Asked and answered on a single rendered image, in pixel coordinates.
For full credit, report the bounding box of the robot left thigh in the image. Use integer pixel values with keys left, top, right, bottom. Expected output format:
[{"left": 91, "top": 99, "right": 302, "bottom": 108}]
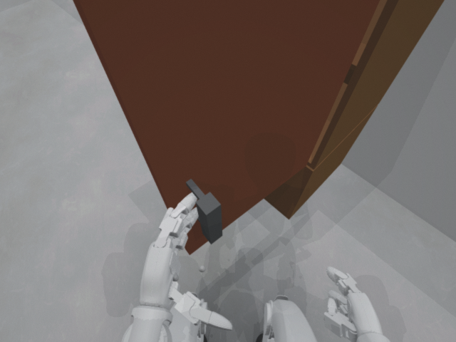
[{"left": 169, "top": 299, "right": 207, "bottom": 342}]

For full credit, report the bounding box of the right robot hand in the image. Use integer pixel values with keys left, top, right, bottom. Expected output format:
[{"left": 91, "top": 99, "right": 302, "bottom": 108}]
[{"left": 324, "top": 266, "right": 383, "bottom": 342}]

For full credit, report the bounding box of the robot right thigh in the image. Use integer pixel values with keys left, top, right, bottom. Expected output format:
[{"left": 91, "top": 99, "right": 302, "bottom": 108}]
[{"left": 264, "top": 299, "right": 317, "bottom": 342}]

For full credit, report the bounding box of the handle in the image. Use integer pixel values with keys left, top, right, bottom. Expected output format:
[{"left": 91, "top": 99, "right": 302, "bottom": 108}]
[{"left": 186, "top": 179, "right": 222, "bottom": 244}]

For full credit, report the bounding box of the left robot hand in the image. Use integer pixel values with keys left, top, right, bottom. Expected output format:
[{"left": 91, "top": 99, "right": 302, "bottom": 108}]
[{"left": 140, "top": 192, "right": 232, "bottom": 331}]

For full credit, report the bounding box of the robot thigh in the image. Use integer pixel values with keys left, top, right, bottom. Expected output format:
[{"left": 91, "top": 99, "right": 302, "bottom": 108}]
[
  {"left": 264, "top": 299, "right": 317, "bottom": 342},
  {"left": 169, "top": 299, "right": 207, "bottom": 342}
]

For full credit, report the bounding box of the cupboard door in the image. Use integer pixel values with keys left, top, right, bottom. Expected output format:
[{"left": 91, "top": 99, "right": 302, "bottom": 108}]
[{"left": 73, "top": 0, "right": 380, "bottom": 255}]

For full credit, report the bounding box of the robot left forearm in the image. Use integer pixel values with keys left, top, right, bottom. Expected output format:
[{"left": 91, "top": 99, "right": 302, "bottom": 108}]
[{"left": 121, "top": 305, "right": 173, "bottom": 342}]

